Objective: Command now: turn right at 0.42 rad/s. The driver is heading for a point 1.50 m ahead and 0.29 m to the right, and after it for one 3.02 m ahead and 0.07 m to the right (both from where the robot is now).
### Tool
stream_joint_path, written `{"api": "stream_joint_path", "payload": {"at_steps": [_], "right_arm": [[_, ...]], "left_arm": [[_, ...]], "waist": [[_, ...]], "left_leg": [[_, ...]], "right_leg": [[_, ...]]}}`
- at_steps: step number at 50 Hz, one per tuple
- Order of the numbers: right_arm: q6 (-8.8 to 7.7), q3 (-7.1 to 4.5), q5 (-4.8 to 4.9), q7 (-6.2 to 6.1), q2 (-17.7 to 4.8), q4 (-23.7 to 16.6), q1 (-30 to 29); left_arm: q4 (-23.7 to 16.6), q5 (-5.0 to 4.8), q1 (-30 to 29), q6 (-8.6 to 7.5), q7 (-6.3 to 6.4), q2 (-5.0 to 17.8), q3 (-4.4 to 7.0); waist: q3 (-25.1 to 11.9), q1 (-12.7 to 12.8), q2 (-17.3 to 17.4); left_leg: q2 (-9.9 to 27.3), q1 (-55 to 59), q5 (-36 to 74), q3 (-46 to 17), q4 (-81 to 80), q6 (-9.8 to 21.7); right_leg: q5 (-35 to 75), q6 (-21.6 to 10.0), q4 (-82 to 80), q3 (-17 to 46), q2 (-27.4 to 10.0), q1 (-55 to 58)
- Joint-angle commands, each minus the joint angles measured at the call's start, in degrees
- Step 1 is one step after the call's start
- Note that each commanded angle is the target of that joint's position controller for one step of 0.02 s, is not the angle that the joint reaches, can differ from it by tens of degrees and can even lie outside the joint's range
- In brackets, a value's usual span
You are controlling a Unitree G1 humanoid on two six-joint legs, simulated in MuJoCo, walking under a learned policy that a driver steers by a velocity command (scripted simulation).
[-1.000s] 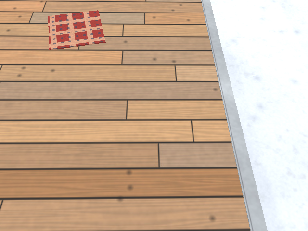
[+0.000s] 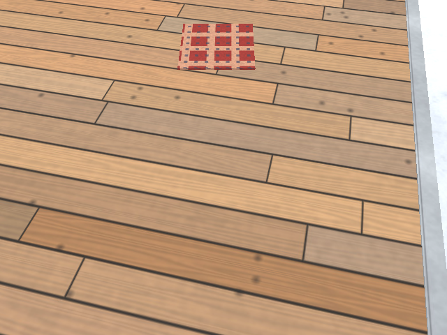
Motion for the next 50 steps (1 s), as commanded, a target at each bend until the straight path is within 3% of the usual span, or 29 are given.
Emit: {"api": "stream_joint_path", "payload": {"at_steps": [1,2,3,4,5,10,12,14,16,17,18,19,20,22,23,25,28,31,36,39,40,41,42,43,44,45,46,47,50], "right_arm": [[-0.68,-2.2,-0.19,-0.22,-5.64,-3.64,4.37],[-0.8,-2.77,0.09,-0.22,-7.88,-3.06,4.52],[-1.47,-2.4,-0.24,-0.33,-7.64,-4.08,3.68],[-2.05,-1.97,-0.41,-0.44,-7.33,-4.6,3.85],[-2.35,-1.95,-0.27,-0.55,-7.8,-4.9,1.63],[-1.26,-2.16,0.64,-1.12,-9.62,-3.89,-1.08],[-0.84,-2.67,1.27,-0.91,-11.1,-3.61,-0.85],[-0.8,-2.97,2.45,-0.49,-11.76,-2.44,0.1],[-0.92,-2.23,2.7,0.29,-9.07,-0.89,1.97],[-1.21,-1.02,1.6,0.95,-5.44,-1.86,-1.35],[-2.59,-0.27,1.27,0.95,-4.48,-8.04,-8.44],[-4.2,-0.88,2.78,1.89,-6.8,-7.88,-12.05],[-5.12,-1.17,3.83,2.87,-7.88,-7.41,-10.74],[-5.87,-1.93,1.67,2.86,-9.41,-4.18,-6.01],[-6.04,-2.1,1.16,2.91,-9.33,-3.25,-4.86],[-6.36,-1.76,1.02,2.93,-7.35,-1.65,-4.05],[-6.87,-0.51,1.07,2.47,-4.75,-1.89,-8.54],[-7.02,0.6,1.68,2.89,-2.42,-3.19,-14.21],[-8.64,0.9,3.0,4.68,-3.73,-3.88,-18.12],[-9.51,-0.12,2.94,5.27,-6.27,-2.88,-14.24],[-9.72,-0.96,2.9,4.99,-7.62,-1.76,-9.57],[-9.85,-1.79,2.45,4.68,-9.77,-0.38,-2.58],[-9.64,-2.42,1.47,4.43,-13.4,0.6,6.97],[-9.22,-3.22,1.7,5.01,-15.25,4.87,13.14],[-9.17,-1.59,2.96,5.23,-9.5,4.65,11.72],[-8.79,-0.77,3.36,4.82,-7.16,4.5,7.21],[-8.42,-0.21,2.97,4.54,-6.33,4.0,3.81],[-8.34,0.12,2.72,4.49,-5.37,3.94,2.12],[-8.78,0.59,2.8,4.08,-4.73,4.38,1.56]], "left_arm": [[-6.71,-0.47,-4.93,-0.26,0.63,5.88,1.77],[-7.26,-0.34,-4.53,0.01,0.41,4.3,1.41],[-7.75,0.25,-5.44,0.2,0.09,5.16,1.86],[-7.88,-0.03,-5.99,0.51,-0.27,6.5,2.66],[-7.5,-0.73,-5.06,0.97,-0.41,5.41,2.64],[-8.78,-0.84,-6.88,1.51,-1.99,0.83,0.93],[-9.32,-1.43,-6.28,1.44,-2.67,1.57,1.13],[-8.38,-1.24,-4.01,1.99,-2.85,2.32,1.68],[-5.75,-1.46,2.36,2.21,-2.08,4.81,3.25],[-4.69,-1.44,8.8,1.67,-1.7,8.77,4.71],[-5.69,0.31,13.24,-0.1,-1.95,16.94,6.18],[-5.25,0.47,13.04,-2.23,-2.3,13.76,5.13],[-5.05,0.28,10.14,-3.34,-2.03,10.71,3.85],[-6.26,-0.8,4.38,-3.68,-1.43,6.32,2.32],[-6.84,-0.23,3.06,-3.68,-1.1,5.63,1.89],[-6.9,0.46,3.83,-4.21,-0.77,5.9,2.1],[-5.17,-0.12,7.89,-4.43,-0.27,6.57,2.37],[-3.22,-0.41,11.64,-4.35,0.11,7.12,2.67],[-1.26,-0.92,14.32,-3.81,0.08,8.02,2.87],[-1.13,-0.86,13.77,-3.22,0.32,8.15,3.11],[-1.45,-0.8,12.93,-3.1,0.41,7.51,2.96],[-1.88,-0.29,12.42,-3.05,0.29,5.99,2.44],[-3.27,1.09,14.06,-3.1,0.36,2.8,1.34],[-3.08,-1.33,21.04,-3.67,0.38,0.3,0.94],[-3.03,-2.56,17.34,-4.14,0.18,5.8,1.94],[-4.4,-2.46,10.64,-4.56,-0.21,7.05,2.35],[-5.22,-1.35,7.18,-5.0,-0.42,5.88,1.93],[-6.03,-0.26,5.07,-5.52,-0.65,4.97,1.98],[-5.87,0.48,6.05,-5.8,-1.02,2.35,1.69]], "waist": [[-6.54,-2.17,1.99],[-5.8,-1.66,11.16],[-6.08,-2.47,13.48],[-5.58,-2.8,7.89],[-4.77,-1.29,4.75],[-4.32,-1.55,6.92],[-6.02,-1.8,8.9],[-7.57,-1.17,9.12],[-7.99,0.76,5.77],[-7.03,3.83,-4.42],[-6.03,7.02,-13.91],[-4.4,8.07,-4.62],[-1.51,4.71,-5.65],[0.37,0.52,-3.78],[0.34,-0.57,-5.31],[-0.58,-0.68,-4.45],[-0.23,1.59,-2.17],[0.27,4.24,-6.08],[0.81,5.96,-7.1],[-0.37,3.75,-9.07],[-2.75,1.04,-9.64],[-8.56,-2.27,-8.21],[-18.35,-4.75,1.04],[-22.88,-2.55,21.67],[-15.22,-4.08,14.67],[-5.91,-3.89,10.97],[-2.3,-2.37,6.64],[-0.32,-1.36,5.11],[-1.51,0.95,7.3]], "left_leg": [[9.05,10.41,9.8,-10.09,-8.53,4.13],[18.57,11.65,15.98,-18.22,-14.79,9.52],[26.16,11.78,24.02,-24.5,-16.58,14.88],[27.54,11.62,28.42,-24.9,-16.58,16.76],[25.89,10.95,28.39,-21.26,-16.12,15.44],[18.2,7.96,27.72,-4.59,-13.91,9.69],[19.84,9.86,28.67,-4.17,-12.31,9.53],[20.95,8.04,15.14,-3.26,-12.01,7.58],[18.3,-0.55,-3.63,0.78,-6.07,3.84],[13.31,-13.89,-10.12,6.11,12.15,0.04],[1.95,-36.79,-19.19,0.33,29.67,-3.82],[3.32,-40.76,-16.24,-10.56,36.32,-3.09],[4.69,-41.81,-9.57,-11.98,36.64,-1.74],[7.0,-36.59,2.19,-11.97,32.06,-1.79],[7.09,-31.82,6.18,-11.49,29.94,-2.4],[5.78,-27.75,12.43,-9.75,27.24,-3.83],[4.6,-26.2,17.58,-8.82,16.22,-5.54],[3.22,-23.13,20.24,-8.73,5.0,-6.73],[2.85,-17.26,19.8,-7.69,-4.29,-5.08],[1.88,-9.74,15.72,-6.5,-7.91,-2.09],[0.83,-2.75,15.48,-5.43,-10.92,-0.67],[3.68,9.61,17.38,-7.35,-9.87,1.75],[14.31,27.98,18.67,-19.81,-6.94,6.08],[23.89,40.16,0.59,-45.25,-16.48,14.24],[22.89,35.42,-13.02,-47.61,-21.54,13.37],[20.87,27.04,-11.27,-39.34,-22.44,11.73],[18.25,20.11,-4.57,-33.67,-23.49,11.41],[16.03,15.62,0.99,-30.45,-24.61,11.53],[12.72,12.13,11.53,-25.19,-26.8,12.25]], "right_leg": [[8.08,-3.81,0.27,5.49,-2.38,-9.74],[-0.75,-0.56,8.75,-3.01,1.86,-13.72],[-16.54,1.31,20.68,-4.37,0.09,-16.51],[-18.46,1.98,29.44,-2.36,-1.15,-18.56],[-16.56,2.42,31.72,-1.26,-2.34,-18.89],[-8.13,2.45,14.34,-7.56,-2.12,-8.54],[-6.66,1.6,6.98,-9.39,-0.98,-4.85],[-1.79,-0.75,-2.45,-12.33,1.17,2.71],[-2.5,-4.51,-9.49,-12.33,4.11,16.32],[-3.76,-9.1,-14.92,2.22,-4.22,26.32],[-16.36,-22.45,-24.39,38.65,-19.95,31.12],[-16.92,-24.62,-28.53,41.29,-22.91,29.86],[-17.68,-21.9,-28.42,36.17,-21.03,27.55],[-13.04,-16.49,-27.62,24.83,-15.26,20.61],[-10.08,-15.21,-28.61,20.62,-12.09,16.73],[-0.26,-14.49,-28.73,15.53,-8.92,14.61],[10.17,-13.69,-27.77,11.73,-7.45,15.31],[12.58,-13.13,-27.01,11.25,-6.96,16.22],[15.47,-13.12,-24.35,13.21,-9.6,18.84],[22.74,-11.68,-21.07,14.74,-10.84,21.25],[29.9,-10.5,-16.27,13.38,-8.85,21.52],[33.33,-8.72,-6.78,10.69,-5.91,18.15],[18.2,-6.37,10.4,7.55,-1.08,6.78],[-13.84,-2.15,28.8,4.49,7.32,-11.65],[-13.98,-2.06,34.98,7.2,4.92,-19.04],[-8.84,-2.77,35.29,5.42,2.32,-21.55],[-4.44,-3.03,33.39,2.51,-0.36,-19.95],[-1.1,-3.11,30.12,1.65,-1.98,-18.52],[2.02,-2.04,23.94,-0.17,-3.06,-14.09]]}}
Velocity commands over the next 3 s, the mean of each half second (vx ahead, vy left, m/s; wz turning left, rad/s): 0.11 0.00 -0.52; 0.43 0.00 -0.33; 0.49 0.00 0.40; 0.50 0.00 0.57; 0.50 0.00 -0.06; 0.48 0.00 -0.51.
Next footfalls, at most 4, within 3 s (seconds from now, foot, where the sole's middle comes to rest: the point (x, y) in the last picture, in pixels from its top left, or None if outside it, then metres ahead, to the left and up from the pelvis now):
0.34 right None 0.02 -0.14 -0.76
0.82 left None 0.36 -0.03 -0.76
1.30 right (353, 326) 0.50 -0.34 -0.76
1.80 left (261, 230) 0.82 -0.09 -0.76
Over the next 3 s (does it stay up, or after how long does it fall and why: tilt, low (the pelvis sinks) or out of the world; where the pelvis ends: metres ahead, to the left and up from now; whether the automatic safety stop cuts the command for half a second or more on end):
stays up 1.33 -0.17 0.02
